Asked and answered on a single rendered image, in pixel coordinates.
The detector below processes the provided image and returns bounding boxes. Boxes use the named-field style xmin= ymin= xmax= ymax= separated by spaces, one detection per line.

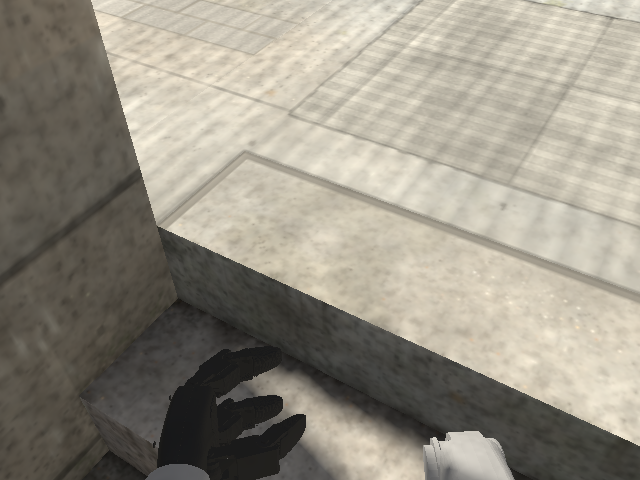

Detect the robot left hand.
xmin=153 ymin=346 xmax=306 ymax=480

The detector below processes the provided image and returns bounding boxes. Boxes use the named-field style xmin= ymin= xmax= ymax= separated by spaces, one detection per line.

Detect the right robot thigh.
xmin=423 ymin=431 xmax=515 ymax=480

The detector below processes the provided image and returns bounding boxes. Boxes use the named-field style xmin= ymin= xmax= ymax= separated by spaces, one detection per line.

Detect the robot right shin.
xmin=488 ymin=438 xmax=506 ymax=460

